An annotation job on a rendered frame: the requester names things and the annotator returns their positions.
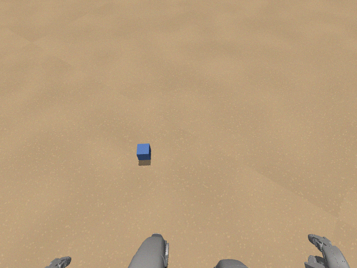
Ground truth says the right robot hand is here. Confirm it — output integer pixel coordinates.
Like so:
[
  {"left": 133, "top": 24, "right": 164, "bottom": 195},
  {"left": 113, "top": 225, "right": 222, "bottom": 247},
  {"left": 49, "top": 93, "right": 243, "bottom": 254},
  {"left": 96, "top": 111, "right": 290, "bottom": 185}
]
[{"left": 304, "top": 234, "right": 350, "bottom": 268}]

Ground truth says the left robot hand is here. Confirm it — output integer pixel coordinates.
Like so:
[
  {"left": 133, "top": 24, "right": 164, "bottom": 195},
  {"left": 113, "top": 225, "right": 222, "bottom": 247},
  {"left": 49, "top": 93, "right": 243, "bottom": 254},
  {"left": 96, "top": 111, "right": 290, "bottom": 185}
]
[{"left": 45, "top": 256, "right": 71, "bottom": 268}]

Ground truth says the cube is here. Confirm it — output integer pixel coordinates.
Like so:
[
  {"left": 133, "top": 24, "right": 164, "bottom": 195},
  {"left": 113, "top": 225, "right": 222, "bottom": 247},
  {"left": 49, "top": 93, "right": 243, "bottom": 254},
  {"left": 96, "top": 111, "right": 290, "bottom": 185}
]
[{"left": 137, "top": 143, "right": 151, "bottom": 160}]

